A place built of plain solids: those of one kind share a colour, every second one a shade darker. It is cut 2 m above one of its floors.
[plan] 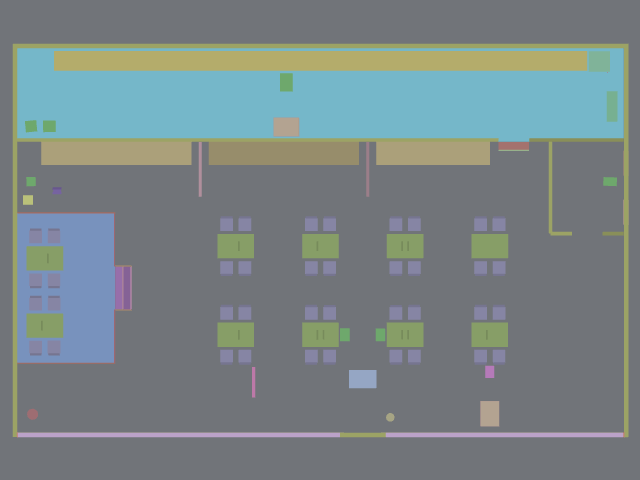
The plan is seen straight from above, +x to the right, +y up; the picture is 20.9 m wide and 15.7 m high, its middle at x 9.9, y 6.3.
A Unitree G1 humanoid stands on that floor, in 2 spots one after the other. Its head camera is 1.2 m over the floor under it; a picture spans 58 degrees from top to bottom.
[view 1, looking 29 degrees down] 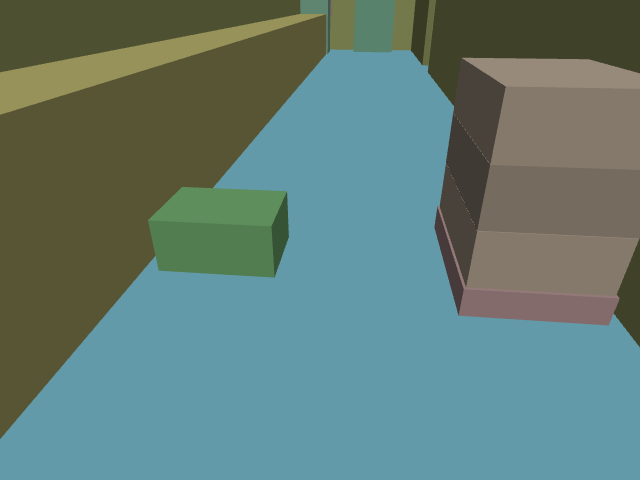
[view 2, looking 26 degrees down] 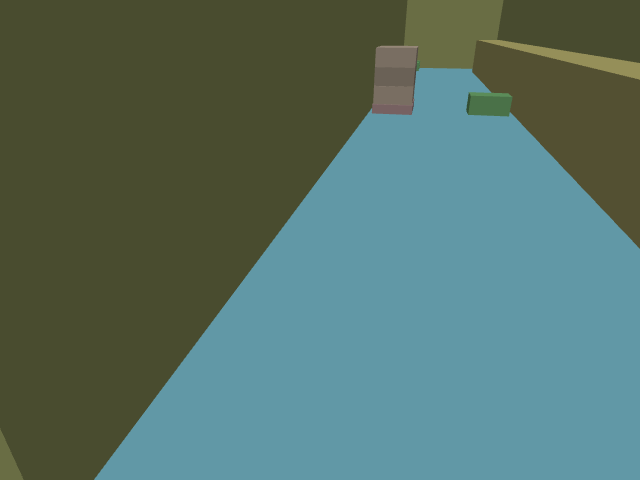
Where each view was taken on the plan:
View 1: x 6.84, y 10.75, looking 6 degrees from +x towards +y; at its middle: zone_back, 2.48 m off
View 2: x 16.24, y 10.47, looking -167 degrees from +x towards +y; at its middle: zone_back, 2.74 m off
